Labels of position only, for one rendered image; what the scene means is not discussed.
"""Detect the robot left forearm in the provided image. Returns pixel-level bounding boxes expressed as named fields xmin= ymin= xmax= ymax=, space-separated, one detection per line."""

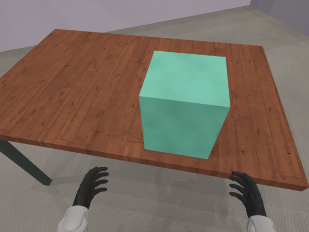
xmin=56 ymin=205 xmax=90 ymax=232

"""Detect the table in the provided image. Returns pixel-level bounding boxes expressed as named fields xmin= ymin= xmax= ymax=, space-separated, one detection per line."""
xmin=0 ymin=29 xmax=309 ymax=191

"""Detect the right robot hand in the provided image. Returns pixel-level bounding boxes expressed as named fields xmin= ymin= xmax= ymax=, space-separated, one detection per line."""
xmin=229 ymin=171 xmax=266 ymax=218

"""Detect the robot right forearm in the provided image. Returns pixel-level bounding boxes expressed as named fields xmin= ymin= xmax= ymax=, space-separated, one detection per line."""
xmin=247 ymin=215 xmax=276 ymax=232

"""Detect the left robot hand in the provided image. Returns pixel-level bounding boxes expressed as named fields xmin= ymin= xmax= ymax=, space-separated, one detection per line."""
xmin=72 ymin=167 xmax=109 ymax=209

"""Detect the carton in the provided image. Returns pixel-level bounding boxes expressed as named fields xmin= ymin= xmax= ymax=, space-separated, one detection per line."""
xmin=139 ymin=51 xmax=230 ymax=159

